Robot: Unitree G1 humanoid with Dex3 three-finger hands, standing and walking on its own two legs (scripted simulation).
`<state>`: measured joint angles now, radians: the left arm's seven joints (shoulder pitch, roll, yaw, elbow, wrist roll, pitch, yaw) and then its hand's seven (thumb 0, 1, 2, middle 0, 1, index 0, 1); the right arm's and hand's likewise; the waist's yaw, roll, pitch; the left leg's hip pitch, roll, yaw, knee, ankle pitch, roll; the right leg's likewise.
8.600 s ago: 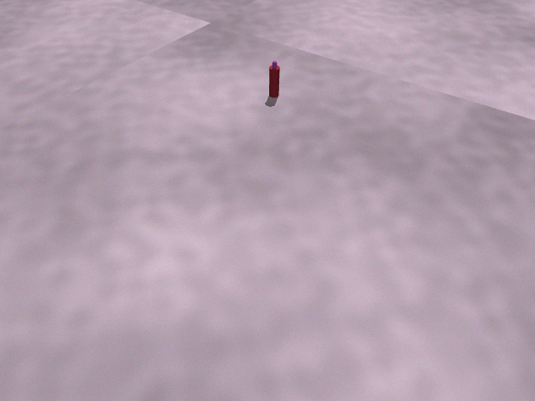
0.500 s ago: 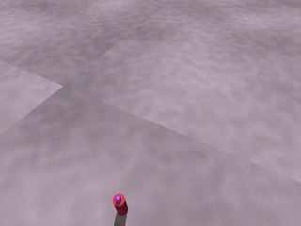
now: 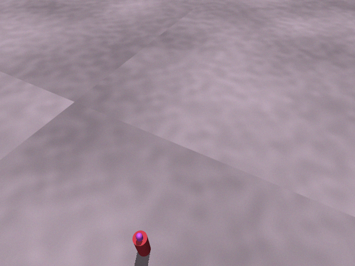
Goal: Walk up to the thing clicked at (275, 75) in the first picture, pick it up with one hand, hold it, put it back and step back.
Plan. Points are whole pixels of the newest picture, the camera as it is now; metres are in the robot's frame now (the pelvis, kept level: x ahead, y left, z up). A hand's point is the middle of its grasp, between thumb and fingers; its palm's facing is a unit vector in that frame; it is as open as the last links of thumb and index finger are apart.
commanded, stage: stand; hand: left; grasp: from the side
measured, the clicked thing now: (141, 242) +0.36 +0.17 -0.66
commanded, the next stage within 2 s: go down in 0.34 s
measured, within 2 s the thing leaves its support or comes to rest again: neither
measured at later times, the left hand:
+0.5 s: hand out of the picture +0.08 +0.25 -0.16, palm faces +0.02 -0.94 -0.33, open 7.5 cm
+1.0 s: hand out of the picture +0.13 +0.29 -0.22, palm faces +0.10 -0.96 -0.28, open 16.4 cm
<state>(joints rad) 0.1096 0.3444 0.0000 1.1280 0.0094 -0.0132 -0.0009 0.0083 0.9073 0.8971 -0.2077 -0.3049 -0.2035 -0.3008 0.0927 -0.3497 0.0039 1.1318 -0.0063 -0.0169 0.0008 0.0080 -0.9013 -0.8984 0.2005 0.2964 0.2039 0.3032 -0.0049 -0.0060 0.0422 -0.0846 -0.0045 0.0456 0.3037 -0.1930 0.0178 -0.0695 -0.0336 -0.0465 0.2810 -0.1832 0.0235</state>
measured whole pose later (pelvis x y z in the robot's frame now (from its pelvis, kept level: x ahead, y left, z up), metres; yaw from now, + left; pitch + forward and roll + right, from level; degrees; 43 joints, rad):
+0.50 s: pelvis -0.01 +0.00 +0.00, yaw +0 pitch -1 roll +0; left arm 0.12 0.34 0.02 1.08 -0.01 -0.02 0.01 0.01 0.88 0.87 -0.21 -0.28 -0.21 -0.28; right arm 0.15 -0.34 0.01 1.04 0.02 -0.02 -0.02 0.01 -0.91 -0.90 0.20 0.30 0.20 0.30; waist -0.01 0.00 0.03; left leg -0.14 -0.01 0.04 0.34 -0.20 0.02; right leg -0.12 -0.04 -0.05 0.33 -0.19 0.02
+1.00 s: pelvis -0.05 +0.00 -0.10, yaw +0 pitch +17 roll -2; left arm 0.08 0.41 0.32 0.79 0.01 -0.05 -0.19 0.00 -0.29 0.05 -0.07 -0.04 -0.07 -0.03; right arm 0.23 -0.27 -0.03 0.63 0.02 -0.11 -0.04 0.01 -0.94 -0.91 0.20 0.30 0.20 0.30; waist -0.02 -0.01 -0.08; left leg -0.94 0.03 0.01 1.14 -0.50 0.02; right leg -0.91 -0.03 -0.06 1.10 -0.48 0.00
